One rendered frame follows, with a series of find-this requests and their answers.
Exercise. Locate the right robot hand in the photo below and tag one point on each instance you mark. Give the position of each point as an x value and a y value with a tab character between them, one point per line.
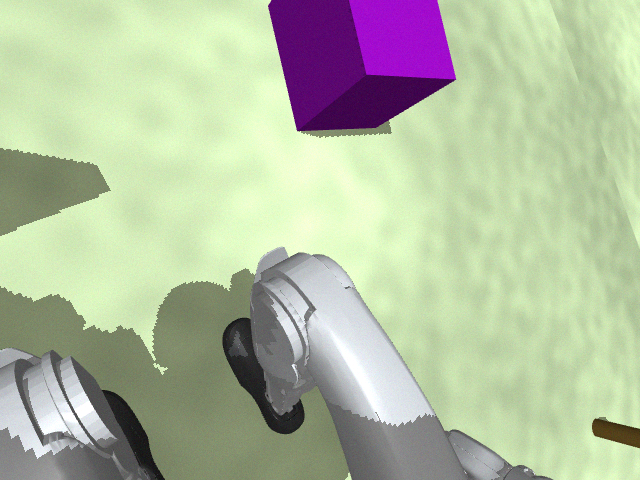
478	461

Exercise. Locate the right robot foot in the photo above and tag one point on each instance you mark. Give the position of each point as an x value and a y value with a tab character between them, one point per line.
239	351

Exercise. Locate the left robot foot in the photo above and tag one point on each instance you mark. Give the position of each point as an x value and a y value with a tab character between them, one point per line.
134	433

